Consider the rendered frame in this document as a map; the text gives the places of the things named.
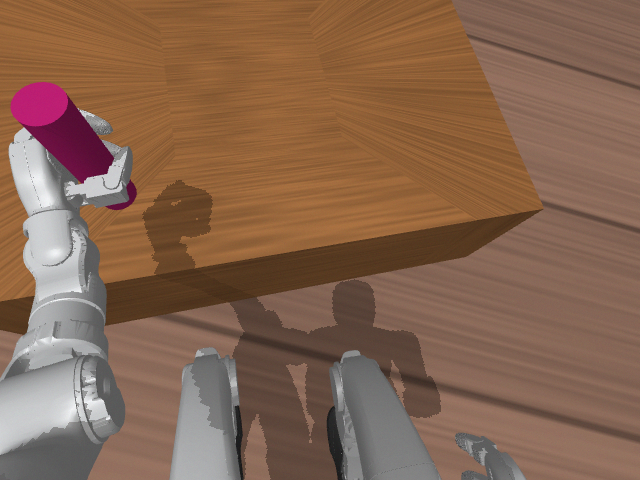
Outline right robot hand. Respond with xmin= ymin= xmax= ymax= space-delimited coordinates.
xmin=455 ymin=433 xmax=527 ymax=480

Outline left robot hand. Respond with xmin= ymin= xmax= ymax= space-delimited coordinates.
xmin=8 ymin=108 xmax=133 ymax=217

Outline right robot foot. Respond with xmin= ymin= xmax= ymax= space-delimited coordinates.
xmin=327 ymin=406 xmax=364 ymax=480

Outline can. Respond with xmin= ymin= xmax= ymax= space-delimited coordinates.
xmin=10 ymin=82 xmax=137 ymax=210

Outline left robot arm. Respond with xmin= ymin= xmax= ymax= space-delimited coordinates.
xmin=0 ymin=209 xmax=125 ymax=480

